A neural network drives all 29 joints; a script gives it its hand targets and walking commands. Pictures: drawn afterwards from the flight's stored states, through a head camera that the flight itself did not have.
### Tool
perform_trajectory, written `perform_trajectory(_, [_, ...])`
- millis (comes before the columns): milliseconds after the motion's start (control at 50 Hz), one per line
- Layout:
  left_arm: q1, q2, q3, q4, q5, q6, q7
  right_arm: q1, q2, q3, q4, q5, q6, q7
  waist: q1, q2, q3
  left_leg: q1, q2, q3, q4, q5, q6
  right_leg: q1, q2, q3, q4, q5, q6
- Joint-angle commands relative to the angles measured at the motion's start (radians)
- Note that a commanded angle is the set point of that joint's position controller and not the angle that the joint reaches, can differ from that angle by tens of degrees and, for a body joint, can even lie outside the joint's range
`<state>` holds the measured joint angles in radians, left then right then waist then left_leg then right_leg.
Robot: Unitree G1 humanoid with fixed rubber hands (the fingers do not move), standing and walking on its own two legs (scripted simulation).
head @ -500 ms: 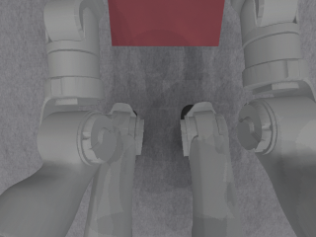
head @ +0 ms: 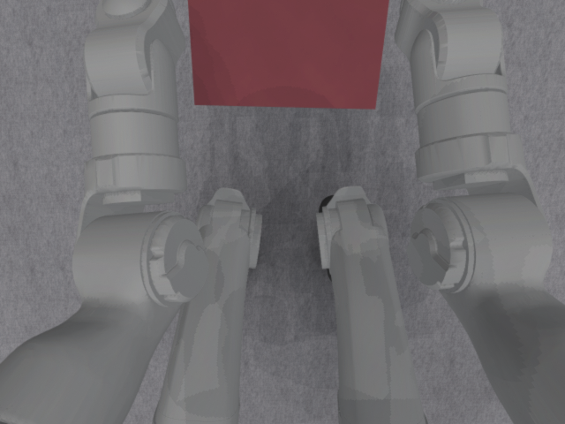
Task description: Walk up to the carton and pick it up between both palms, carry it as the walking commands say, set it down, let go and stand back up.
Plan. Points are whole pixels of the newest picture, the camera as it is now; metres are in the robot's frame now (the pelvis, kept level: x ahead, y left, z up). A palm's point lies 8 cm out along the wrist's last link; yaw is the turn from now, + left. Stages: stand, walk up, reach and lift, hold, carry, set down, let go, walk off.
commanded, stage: reach and lift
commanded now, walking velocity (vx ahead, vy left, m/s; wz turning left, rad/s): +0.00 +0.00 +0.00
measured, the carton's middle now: out of the picture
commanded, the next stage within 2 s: none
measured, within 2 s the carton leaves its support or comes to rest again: neither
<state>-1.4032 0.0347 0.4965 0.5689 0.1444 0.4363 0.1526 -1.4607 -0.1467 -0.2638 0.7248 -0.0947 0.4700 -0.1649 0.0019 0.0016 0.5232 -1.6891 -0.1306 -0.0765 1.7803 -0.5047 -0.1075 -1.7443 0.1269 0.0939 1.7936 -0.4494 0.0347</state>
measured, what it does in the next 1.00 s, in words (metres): rises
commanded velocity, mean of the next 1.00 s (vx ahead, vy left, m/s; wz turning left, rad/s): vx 0.00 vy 0.00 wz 0.00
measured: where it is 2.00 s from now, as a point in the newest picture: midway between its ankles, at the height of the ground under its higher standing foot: (284, 259)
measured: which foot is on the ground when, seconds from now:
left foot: down 0.00-1.00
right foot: down 0.00-1.00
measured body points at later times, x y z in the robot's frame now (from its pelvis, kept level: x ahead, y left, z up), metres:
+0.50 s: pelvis +0.00 +0.00 +0.05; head +0.32 -0.02 +0.36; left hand +0.54 +0.14 -0.02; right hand +0.55 -0.13 -0.03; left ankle +0.14 +0.14 -0.46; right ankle +0.16 -0.11 -0.46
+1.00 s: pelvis +0.00 +0.00 +0.10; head +0.29 -0.02 +0.44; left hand +0.52 +0.14 +0.05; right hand +0.52 -0.13 +0.03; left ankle +0.14 +0.14 -0.46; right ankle +0.16 -0.11 -0.46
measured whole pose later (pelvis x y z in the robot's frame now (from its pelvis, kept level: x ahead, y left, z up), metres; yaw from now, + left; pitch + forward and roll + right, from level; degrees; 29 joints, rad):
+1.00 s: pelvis +0.00 +0.00 +0.10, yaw -1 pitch +12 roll +3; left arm -1.16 -0.03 0.46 0.52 0.15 0.42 0.14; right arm -1.21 -0.06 -0.26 0.66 -0.11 0.46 -0.18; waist 0.02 -0.01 0.52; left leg -1.21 -0.12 -0.10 1.42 -0.43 -0.09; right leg -1.26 0.13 0.12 1.44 -0.39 0.03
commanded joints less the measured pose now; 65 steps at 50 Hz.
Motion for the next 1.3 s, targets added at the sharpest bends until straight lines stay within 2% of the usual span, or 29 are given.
perform_trajectory(0, [-0.728, -1.125, -0.641, 0.008, -0.220, 0.003, -0.302, -0.803, 1.148, 0.509, -0.206, 0.219, -0.074, 0.305, 0.043, -0.053, -2.290, 0.510, -0.056, 0.162, -0.159, 0.211, 0.073, 0.852, 0.033, -0.132, -0.187, 0.224, -0.009])
perform_trajectory(80, [-0.710, -1.131, -0.648, 0.010, -0.215, 0.004, -0.300, -0.778, 1.161, 0.513, -0.200, 0.223, -0.072, 0.308, 0.057, -0.040, -2.288, 0.551, -0.055, 0.157, -0.193, 0.210, 0.076, 0.858, 0.033, -0.127, -0.213, 0.214, -0.010])
perform_trajectory(140, [-0.690, -1.148, -0.655, 0.008, -0.211, 0.004, -0.299, -0.767, 1.169, 0.515, -0.202, 0.221, -0.073, 0.313, 0.055, -0.040, -2.284, 0.591, -0.054, 0.151, -0.213, 0.216, 0.075, 0.862, 0.033, -0.130, -0.234, 0.204, -0.010])
perform_trajectory(160, [-0.690, -1.154, -0.651, 0.015, -0.212, 0.006, -0.299, -0.755, 1.158, 0.502, -0.186, 0.212, -0.072, 0.313, 0.042, -0.037, -2.267, 0.584, -0.056, 0.148, -0.224, 0.203, 0.073, 0.858, 0.034, -0.131, -0.242, 0.195, -0.012])
perform_trajectory(180, [-0.671, -1.163, -0.654, 0.013, -0.211, 0.005, -0.299, -0.754, 1.170, 0.514, -0.201, 0.219, -0.074, 0.314, 0.057, -0.032, -2.293, 0.609, -0.055, 0.149, -0.228, 0.220, 0.073, 0.876, 0.033, -0.129, -0.246, 0.205, -0.012])
perform_trajectory(200, [-0.671, -1.158, -0.654, 0.019, -0.212, 0.004, -0.300, -0.738, 1.175, 0.504, -0.181, 0.212, -0.073, 0.314, 0.045, -0.035, -2.270, 0.595, -0.054, 0.147, -0.234, 0.205, 0.072, 0.874, 0.033, -0.125, -0.256, 0.195, -0.013])
perform_trajectory(260, [-0.668, -1.171, -0.671, -0.009, -0.218, 0.003, -0.299, -0.744, 1.176, 0.522, -0.225, 0.219, -0.076, 0.312, 0.044, -0.033, -2.316, 0.644, -0.055, 0.142, -0.253, 0.233, 0.071, 0.914, 0.036, -0.125, -0.271, 0.221, -0.012])
perform_trajectory(300, [-0.647, -1.171, -0.674, 0.008, -0.215, 0.002, -0.296, -0.741, 1.179, 0.526, -0.225, 0.220, -0.079, 0.311, 0.047, -0.038, -2.301, 0.654, -0.054, 0.138, -0.268, 0.230, 0.073, 0.916, 0.034, -0.124, -0.282, 0.217, -0.010])
perform_trajectory(360, [-0.653, -1.179, -0.689, -0.024, -0.222, 0.000, -0.293, -0.719, 1.183, 0.525, -0.222, 0.212, -0.078, 0.310, 0.032, -0.034, -2.309, 0.687, -0.053, 0.131, -0.284, 0.232, 0.070, 0.933, 0.034, -0.121, -0.302, 0.213, -0.015])
perform_trajectory(380, [-0.645, -1.182, -0.699, -0.029, -0.223, -0.001, -0.292, -0.711, 1.197, 0.533, -0.222, 0.218, -0.077, 0.309, 0.044, -0.029, -2.324, 0.710, -0.053, 0.132, -0.292, 0.238, 0.070, 0.947, 0.034, -0.117, -0.310, 0.217, -0.014])
perform_trajectory(420, [-0.645, -1.185, -0.699, -0.016, -0.220, 0.000, -0.291, -0.682, 1.197, 0.518, -0.193, 0.208, -0.076, 0.310, 0.031, -0.021, -2.280, 0.701, -0.052, 0.129, -0.311, 0.213, 0.066, 0.943, 0.035, -0.115, -0.327, 0.197, -0.018])
perform_trajectory(440, [-0.616, -1.194, -0.691, -0.001, -0.214, 0.001, -0.293, -0.688, 1.202, 0.526, -0.211, 0.208, -0.077, 0.309, 0.044, -0.019, -2.276, 0.706, -0.053, 0.130, -0.320, 0.209, 0.068, 0.958, 0.035, -0.111, -0.335, 0.190, -0.018])
perform_trajectory(460, [-0.600, -1.191, -0.685, 0.008, -0.208, 0.003, -0.294, -0.680, 1.196, 0.516, -0.199, 0.203, -0.077, 0.311, 0.037, -0.025, -2.253, 0.700, -0.052, 0.128, -0.330, 0.194, 0.070, 0.952, 0.036, -0.115, -0.343, 0.174, -0.016])
perform_trajectory(580, [-0.577, -1.189, -0.698, -0.005, -0.213, -0.006, -0.293, -0.665, 1.229, 0.552, -0.223, 0.219, -0.081, 0.308, 0.057, -0.041, -2.261, 0.732, -0.050, 0.126, -0.367, 0.208, 0.072, 1.017, 0.033, -0.099, -0.384, 0.190, -0.010])
perform_trajectory(620, [-0.573, -1.202, -0.711, -0.023, -0.214, -0.006, -0.292, -0.647, 1.230, 0.556, -0.233, 0.214, -0.083, 0.306, 0.056, -0.026, -2.285, 0.769, -0.050, 0.119, -0.383, 0.218, 0.071, 1.039, 0.034, -0.096, -0.397, 0.195, -0.016])
perform_trajectory(700, [-0.561, -1.200, -0.718, -0.034, -0.219, -0.011, -0.292, -0.624, 1.244, 0.568, -0.234, 0.215, -0.083, 0.303, 0.052, -0.042, -2.268, 0.786, -0.048, 0.115, -0.415, 0.210, 0.071, 1.075, 0.032, -0.091, -0.430, 0.190, -0.012])
perform_trajectory(780, [-0.537, -1.194, -0.717, -0.022, -0.217, -0.011, -0.294, -0.609, 1.248, 0.570, -0.235, 0.211, -0.084, 0.297, 0.059, -0.048, -2.245, 0.791, -0.047, 0.108, -0.442, 0.182, 0.075, 1.111, 0.030, -0.078, -0.464, 0.159, -0.014])
perform_trajectory(820, [-0.528, -1.208, -0.727, -0.033, -0.215, -0.012, -0.294, -0.601, 1.263, 0.581, -0.238, 0.217, -0.084, 0.299, 0.070, -0.027, -2.250, 0.827, -0.045, 0.110, -0.460, 0.198, 0.073, 1.130, 0.027, -0.073, -0.482, 0.171, -0.015])
perform_trajectory(860, [-0.510, -1.206, -0.715, -0.015, -0.211, -0.012, -0.294, -0.581, 1.263, 0.572, -0.227, 0.209, -0.084, 0.298, 0.063, -0.036, -2.219, 0.817, -0.044, 0.106, -0.472, 0.182, 0.072, 1.139, 0.026, -0.068, -0.499, 0.155, -0.017])
perform_trajectory(920, [-0.487, -1.208, -0.723, -0.030, -0.211, -0.016, -0.296, -0.559, 1.274, 0.592, -0.243, 0.213, -0.086, 0.297, 0.072, -0.045, -2.230, 0.838, -0.044, 0.105, -0.497, 0.199, 0.076, 1.183, 0.023, -0.061, -0.524, 0.175, -0.011])
perform_trajectory(980, [-0.451, -1.225, -0.729, -0.012, -0.211, -0.016, -0.297, -0.536, 1.269, 0.584, -0.241, 0.206, -0.092, 0.294, 0.063, -0.034, -2.204, 0.868, -0.042, 0.097, -0.525, 0.204, 0.075, 1.186, 0.024, -0.059, -0.549, 0.177, -0.014])
perform_trajectory(1000, [-0.446, -1.218, -0.722, -0.006, -0.202, -0.017, -0.299, -0.532, 1.271, 0.579, -0.231, 0.202, -0.094, 0.297, 0.072, -0.036, -2.190, 0.868, -0.042, 0.097, -0.531, 0.196, 0.075, 1.185, 0.022, -0.061, -0.557, 0.164, -0.014])
perform_trajectory(1020, [-0.461, -1.224, -0.744, -0.051, -0.215, -0.022, -0.298, -0.532, 1.286, 0.607, -0.262, 0.215, -0.094, 0.296, 0.071, -0.040, -2.243, 0.898, -0.043, 0.096, -0.533, 0.218, 0.074, 1.233, 0.023, -0.054, -0.564, 0.187, -0.015])
perform_trajectory(1060, [-0.459, -1.219, -0.750, -0.045, -0.218, -0.022, -0.296, -0.515, 1.279, 0.598, -0.253, 0.208, -0.094, 0.294, 0.063, -0.029, -2.215, 0.907, -0.040, 0.093, -0.552, 0.209, 0.075, 1.221, 0.021, -0.055, -0.576, 0.186, -0.014])
perform_trajectory(1160, [-0.409, -1.239, -0.773, -0.060, -0.215, -0.025, -0.292, -0.486, 1.283, 0.617, -0.275, 0.211, -0.102, 0.295, 0.070, -0.018, -2.213, 0.985, -0.038, 0.077, -0.597, 0.234, 0.074, 1.260, 0.020, -0.052, -0.618, 0.196, -0.019])
perform_trajectory(1180, [-0.385, -1.244, -0.769, -0.050, -0.215, -0.023, -0.289, -0.469, 1.282, 0.615, -0.275, 0.203, -0.100, 0.296, 0.055, -0.033, -2.203, 0.990, -0.038, 0.075, -0.605, 0.236, 0.072, 1.264, 0.022, -0.056, -0.625, 0.199, -0.019])
perform_trajectory(1220, [-0.370, -1.245, -0.757, -0.030, -0.207, -0.025, -0.290, -0.468, 1.277, 0.606, -0.275, 0.197, -0.104, 0.297, 0.057, -0.035, -2.158, 0.986, -0.036, 0.071, -0.626, 0.211, 0.075, 1.269, 0.020, -0.049, -0.651, 0.176, -0.021])
perform_trajectory(1240, [-0.363, -1.255, -0.775, -0.056, -0.217, -0.028, -0.290, -0.458, 1.290, 0.629, -0.303, 0.206, -0.105, 0.298, 0.065, -0.024, -2.194, 1.025, -0.035, 0.070, -0.635, 0.237, 0.073, 1.303, 0.019, -0.046, -0.656, 0.206, -0.023])
perform_trajectory(1280, [-0.358, -1.251, -0.779, -0.064, -0.212, -0.029, -0.288, -0.434, 1.282, 0.621, -0.289, 0.198, -0.105, 0.298, 0.058, -0.018, -2.180, 1.048, -0.034, 0.065, -0.649, 0.241, 0.072, 1.301, 0.020, -0.048, -0.672, 0.205, -0.024])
